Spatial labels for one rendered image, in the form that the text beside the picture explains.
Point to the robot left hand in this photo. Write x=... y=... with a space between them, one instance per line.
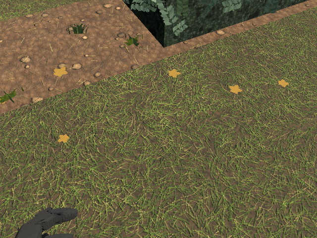
x=45 y=220

